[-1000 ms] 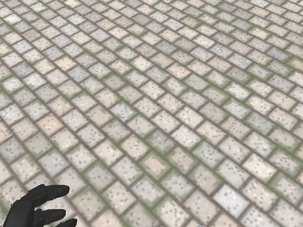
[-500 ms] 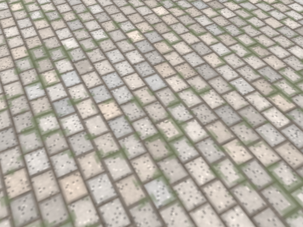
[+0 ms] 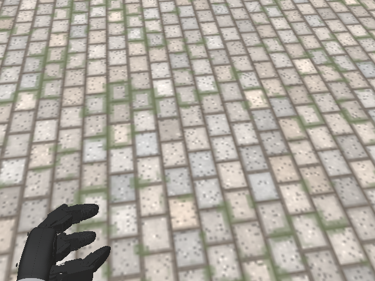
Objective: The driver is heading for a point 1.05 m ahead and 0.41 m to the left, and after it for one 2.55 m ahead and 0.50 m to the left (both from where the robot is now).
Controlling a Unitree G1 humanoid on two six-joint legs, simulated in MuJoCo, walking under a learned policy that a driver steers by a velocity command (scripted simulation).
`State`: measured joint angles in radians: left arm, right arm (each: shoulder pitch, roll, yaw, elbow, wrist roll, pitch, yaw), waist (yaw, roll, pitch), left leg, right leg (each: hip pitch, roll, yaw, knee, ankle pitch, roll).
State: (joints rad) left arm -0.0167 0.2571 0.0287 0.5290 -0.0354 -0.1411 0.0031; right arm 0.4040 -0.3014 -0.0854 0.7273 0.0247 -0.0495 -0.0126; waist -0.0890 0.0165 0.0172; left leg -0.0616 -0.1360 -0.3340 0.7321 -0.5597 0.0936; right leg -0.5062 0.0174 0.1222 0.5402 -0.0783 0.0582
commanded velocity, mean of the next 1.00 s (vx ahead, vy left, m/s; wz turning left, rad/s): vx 0.58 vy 0.00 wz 0.57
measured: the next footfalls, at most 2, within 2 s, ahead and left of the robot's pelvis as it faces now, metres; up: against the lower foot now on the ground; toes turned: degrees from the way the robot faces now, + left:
left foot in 0.46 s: +0.55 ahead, +0.18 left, +0.00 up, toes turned +30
right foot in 0.88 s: +0.79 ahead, +0.05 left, +0.00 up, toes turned +33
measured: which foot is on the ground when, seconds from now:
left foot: down 0.00-0.00, up 0.02-0.44, down 0.46-1.00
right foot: down 0.00-0.46, up 0.48-0.86, down 0.88-1.00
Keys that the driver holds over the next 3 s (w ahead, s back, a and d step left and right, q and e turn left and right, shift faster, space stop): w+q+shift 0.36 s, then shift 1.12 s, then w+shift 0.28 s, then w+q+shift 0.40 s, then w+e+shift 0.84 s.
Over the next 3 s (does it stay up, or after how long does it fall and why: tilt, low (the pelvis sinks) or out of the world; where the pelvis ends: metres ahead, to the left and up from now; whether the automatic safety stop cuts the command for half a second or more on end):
stays up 1.47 0.69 0.03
